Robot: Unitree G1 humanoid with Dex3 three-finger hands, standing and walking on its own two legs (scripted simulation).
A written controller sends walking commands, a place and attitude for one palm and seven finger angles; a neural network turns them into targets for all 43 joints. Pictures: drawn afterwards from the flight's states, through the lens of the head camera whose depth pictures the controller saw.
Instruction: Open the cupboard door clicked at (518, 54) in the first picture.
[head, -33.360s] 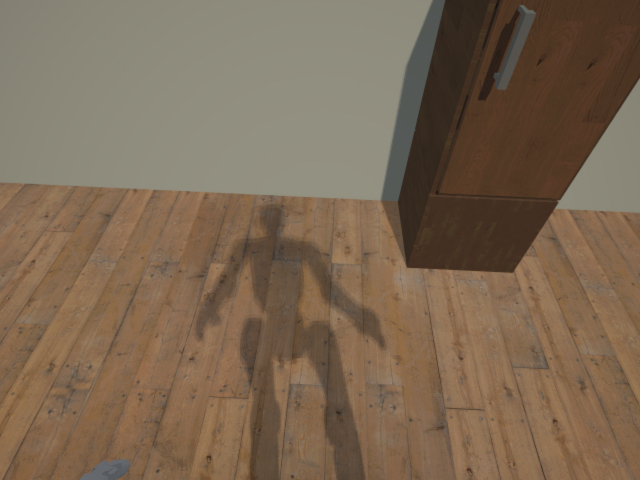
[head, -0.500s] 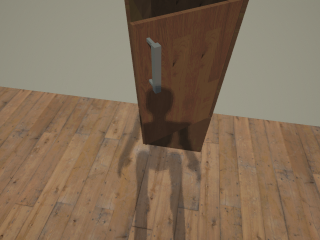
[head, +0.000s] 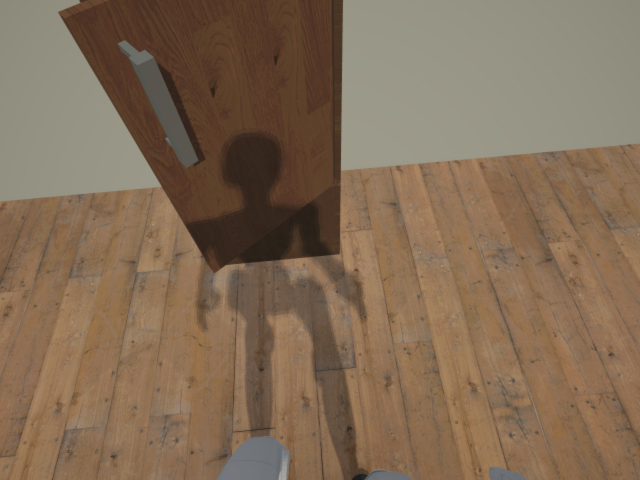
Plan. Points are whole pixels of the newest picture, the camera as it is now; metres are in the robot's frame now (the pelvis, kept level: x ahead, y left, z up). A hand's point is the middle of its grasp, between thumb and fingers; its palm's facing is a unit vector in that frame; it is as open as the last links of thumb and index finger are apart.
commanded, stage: walk to a spot facing it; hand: left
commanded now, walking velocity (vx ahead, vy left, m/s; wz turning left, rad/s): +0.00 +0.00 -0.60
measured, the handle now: (160, 108) +0.53 +0.26 +0.12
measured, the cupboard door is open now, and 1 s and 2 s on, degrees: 38 38 38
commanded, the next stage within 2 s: none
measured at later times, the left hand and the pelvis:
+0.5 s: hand (179, 431) +0.17 +0.24 -0.16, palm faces -0.24 -0.94 -0.24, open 7.4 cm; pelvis +0.02 +0.04 +0.00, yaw -18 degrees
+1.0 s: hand (259, 387) +0.24 +0.13 -0.18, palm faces -0.60 -0.77 -0.19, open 7.4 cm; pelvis +0.04 +0.03 -0.01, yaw -38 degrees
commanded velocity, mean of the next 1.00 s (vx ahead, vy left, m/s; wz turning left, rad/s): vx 0.00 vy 0.00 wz -0.60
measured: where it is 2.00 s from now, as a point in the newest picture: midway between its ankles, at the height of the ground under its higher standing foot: outside the picture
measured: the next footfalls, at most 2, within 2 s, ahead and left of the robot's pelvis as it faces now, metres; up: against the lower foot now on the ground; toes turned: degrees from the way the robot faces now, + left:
left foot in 0.32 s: +0.09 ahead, +0.16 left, +0.00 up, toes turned -14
right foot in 0.64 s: +0.01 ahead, -0.12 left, +0.00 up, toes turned -28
